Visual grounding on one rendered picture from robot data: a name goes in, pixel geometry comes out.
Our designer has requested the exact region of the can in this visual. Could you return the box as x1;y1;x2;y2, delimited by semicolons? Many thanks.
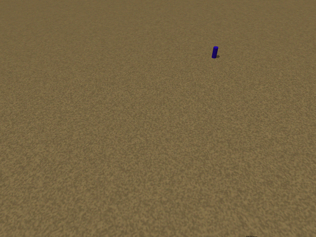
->
212;46;218;58

